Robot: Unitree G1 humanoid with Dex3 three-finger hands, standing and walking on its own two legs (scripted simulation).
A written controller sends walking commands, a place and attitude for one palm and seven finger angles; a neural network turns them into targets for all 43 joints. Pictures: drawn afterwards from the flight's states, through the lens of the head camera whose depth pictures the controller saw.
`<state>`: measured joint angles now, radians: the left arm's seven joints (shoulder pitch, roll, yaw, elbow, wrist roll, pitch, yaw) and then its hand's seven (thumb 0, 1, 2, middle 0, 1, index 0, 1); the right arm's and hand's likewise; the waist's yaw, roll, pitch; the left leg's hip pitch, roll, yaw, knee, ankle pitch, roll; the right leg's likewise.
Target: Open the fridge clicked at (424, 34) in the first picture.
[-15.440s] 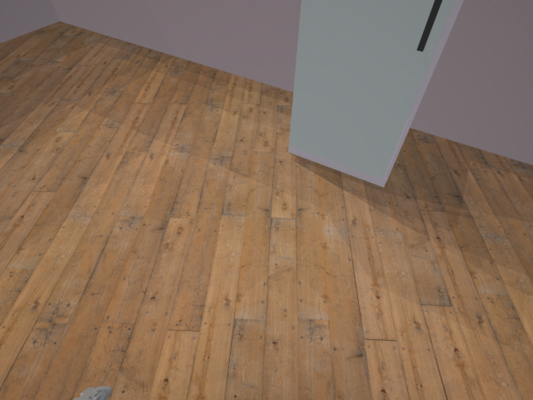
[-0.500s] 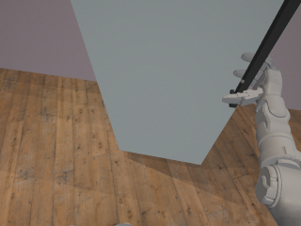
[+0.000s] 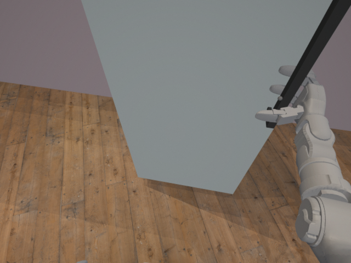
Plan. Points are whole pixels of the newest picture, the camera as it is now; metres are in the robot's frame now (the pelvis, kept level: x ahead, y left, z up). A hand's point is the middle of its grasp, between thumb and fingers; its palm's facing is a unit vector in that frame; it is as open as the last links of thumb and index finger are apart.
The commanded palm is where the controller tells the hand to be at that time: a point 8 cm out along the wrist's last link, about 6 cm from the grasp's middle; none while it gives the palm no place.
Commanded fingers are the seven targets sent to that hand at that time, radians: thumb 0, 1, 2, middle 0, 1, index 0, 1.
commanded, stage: grip the handle and tug to test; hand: right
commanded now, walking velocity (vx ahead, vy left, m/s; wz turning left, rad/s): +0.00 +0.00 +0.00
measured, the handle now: (299, 64) +0.52 -0.18 +0.19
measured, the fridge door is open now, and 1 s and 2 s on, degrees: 0 0 13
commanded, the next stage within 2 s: pull the door a little, standing still in 1.26 s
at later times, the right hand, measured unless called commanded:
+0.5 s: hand (282, 98) +0.48 -0.16 +0.13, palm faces +0.01 +1.00 +0.00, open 6.0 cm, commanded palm +0.45 -0.22 +0.14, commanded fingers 0.00 -0.90 -0.90 0.45 1.40 0.45 1.40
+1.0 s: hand (278, 98) +0.48 -0.15 +0.13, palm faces +0.03 +1.00 +0.01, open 5.2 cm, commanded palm +0.43 -0.21 +0.14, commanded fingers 0.00 -0.90 -0.90 0.45 1.40 0.45 1.40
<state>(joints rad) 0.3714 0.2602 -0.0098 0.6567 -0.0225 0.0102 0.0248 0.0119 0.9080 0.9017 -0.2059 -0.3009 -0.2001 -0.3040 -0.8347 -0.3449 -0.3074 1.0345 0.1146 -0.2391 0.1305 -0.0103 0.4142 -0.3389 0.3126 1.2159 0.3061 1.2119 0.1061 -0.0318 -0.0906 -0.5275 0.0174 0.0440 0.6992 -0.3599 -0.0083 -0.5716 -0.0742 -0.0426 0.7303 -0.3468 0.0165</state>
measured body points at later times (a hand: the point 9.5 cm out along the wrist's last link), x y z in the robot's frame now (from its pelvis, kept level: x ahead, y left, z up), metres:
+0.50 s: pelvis +0.00 -0.01 +0.00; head +0.06 -0.01 +0.45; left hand +0.03 +0.26 -0.12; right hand +0.47 -0.22 +0.13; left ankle -0.01 +0.13 -0.71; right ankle +0.00 -0.13 -0.71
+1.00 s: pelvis +0.01 +0.00 +0.00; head +0.06 +0.00 +0.45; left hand +0.04 +0.26 -0.12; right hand +0.47 -0.21 +0.13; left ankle -0.01 +0.13 -0.71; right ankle +0.00 -0.13 -0.71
